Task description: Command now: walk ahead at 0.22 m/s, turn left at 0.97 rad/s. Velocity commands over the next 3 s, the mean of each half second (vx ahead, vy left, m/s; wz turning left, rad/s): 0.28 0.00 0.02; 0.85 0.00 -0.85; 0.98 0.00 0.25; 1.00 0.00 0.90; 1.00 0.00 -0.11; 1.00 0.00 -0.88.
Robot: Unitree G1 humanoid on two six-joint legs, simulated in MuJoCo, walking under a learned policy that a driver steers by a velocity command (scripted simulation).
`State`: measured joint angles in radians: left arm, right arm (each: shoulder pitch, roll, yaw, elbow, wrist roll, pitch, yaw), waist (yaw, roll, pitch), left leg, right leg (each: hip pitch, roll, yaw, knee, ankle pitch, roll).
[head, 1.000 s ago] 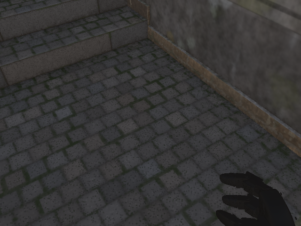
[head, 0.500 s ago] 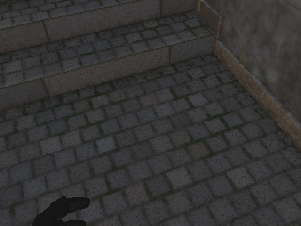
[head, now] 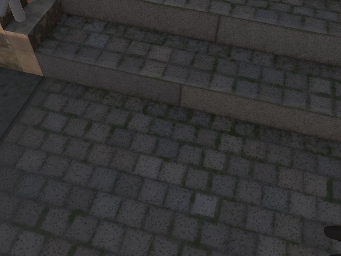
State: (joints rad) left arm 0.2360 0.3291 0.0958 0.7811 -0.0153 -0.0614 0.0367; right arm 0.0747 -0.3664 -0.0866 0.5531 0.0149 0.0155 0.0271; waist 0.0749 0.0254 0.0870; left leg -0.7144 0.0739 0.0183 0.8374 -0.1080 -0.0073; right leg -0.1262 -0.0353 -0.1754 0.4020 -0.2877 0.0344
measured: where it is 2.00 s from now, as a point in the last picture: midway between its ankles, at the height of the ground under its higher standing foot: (289, 81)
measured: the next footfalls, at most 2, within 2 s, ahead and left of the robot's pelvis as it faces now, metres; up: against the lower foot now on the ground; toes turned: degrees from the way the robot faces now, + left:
left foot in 0.10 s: +0.23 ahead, +0.11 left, +0.00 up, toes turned +7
right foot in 0.58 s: +0.18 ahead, -0.15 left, +0.00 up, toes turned -12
